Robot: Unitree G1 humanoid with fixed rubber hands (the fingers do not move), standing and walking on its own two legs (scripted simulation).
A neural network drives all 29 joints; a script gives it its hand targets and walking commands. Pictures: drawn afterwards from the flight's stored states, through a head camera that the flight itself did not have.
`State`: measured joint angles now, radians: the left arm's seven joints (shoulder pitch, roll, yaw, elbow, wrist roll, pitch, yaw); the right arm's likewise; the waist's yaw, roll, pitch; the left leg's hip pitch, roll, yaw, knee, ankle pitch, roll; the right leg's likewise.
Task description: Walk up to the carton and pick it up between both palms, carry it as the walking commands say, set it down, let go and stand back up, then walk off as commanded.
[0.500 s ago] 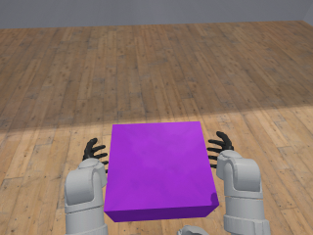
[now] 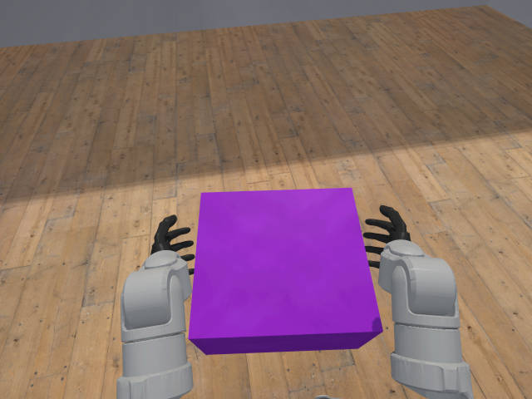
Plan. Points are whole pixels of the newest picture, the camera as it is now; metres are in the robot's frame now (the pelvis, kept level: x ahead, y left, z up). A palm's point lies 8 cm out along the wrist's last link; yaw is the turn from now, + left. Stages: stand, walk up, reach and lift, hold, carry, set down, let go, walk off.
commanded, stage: carry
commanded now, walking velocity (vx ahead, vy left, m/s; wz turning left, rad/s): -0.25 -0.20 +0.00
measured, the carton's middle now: (279, 270) +0.33 -0.03 -0.01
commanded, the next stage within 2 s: none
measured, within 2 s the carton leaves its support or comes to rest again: neither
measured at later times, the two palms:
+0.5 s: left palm out of the picture +0.12 +0.04 +0.09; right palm out of the picture +0.11 -0.29 +0.08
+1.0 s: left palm out of the picture +0.01 +0.12 +0.10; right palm out of the picture +0.08 -0.20 +0.11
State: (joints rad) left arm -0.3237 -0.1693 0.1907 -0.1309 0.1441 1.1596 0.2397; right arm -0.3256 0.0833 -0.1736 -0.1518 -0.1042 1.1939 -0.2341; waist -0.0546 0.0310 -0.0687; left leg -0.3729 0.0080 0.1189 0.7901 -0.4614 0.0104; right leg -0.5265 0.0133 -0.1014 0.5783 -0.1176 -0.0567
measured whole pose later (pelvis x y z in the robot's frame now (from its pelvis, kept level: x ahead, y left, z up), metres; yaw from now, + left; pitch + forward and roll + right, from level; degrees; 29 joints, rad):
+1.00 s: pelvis -0.23 -0.09 +0.03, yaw +11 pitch +3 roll -1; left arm -0.28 -0.16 0.23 -0.13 0.15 1.22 0.25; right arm -0.30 0.13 -0.15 -0.06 -0.12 1.20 -0.24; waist -0.03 -0.01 -0.12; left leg -0.31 -0.04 0.03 0.42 -0.17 0.08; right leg -0.57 -0.12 -0.06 0.90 -0.25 0.13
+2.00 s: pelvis +0.14 +0.34 +0.01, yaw +68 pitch +4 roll +1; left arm -0.27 -0.15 0.19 -0.24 0.04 1.19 0.34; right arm -0.33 0.12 -0.18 -0.15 -0.18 1.19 -0.13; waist 0.10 -0.01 -0.05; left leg -0.63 0.04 0.16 0.89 -0.27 0.07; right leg 0.11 -0.24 -0.44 0.34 -0.42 0.19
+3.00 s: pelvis +0.11 +1.40 -0.01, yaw +122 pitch +5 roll +3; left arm -0.24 -0.15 0.22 -0.18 0.14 1.15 0.14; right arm -0.23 0.10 -0.11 -0.23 -0.05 1.20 -0.31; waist -0.10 0.04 0.02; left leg -0.25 -0.15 -0.01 0.66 -0.48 0.09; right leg -0.66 -0.17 0.01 0.79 -0.34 0.15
